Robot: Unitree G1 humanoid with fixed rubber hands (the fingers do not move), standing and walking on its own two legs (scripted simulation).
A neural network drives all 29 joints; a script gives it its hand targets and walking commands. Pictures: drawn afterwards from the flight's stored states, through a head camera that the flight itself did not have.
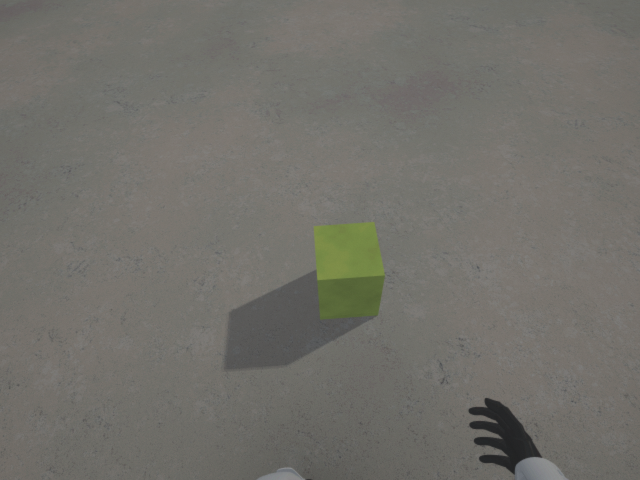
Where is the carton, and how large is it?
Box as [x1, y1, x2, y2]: [314, 222, 384, 319]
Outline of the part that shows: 373,222 314,226 320,319 377,314 384,273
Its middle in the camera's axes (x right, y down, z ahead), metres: +0.09 +0.11 +1.30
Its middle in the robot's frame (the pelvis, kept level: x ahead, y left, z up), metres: +0.82 +0.01 -0.62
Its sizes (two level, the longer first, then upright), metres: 0.210 0.200 0.250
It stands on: the floor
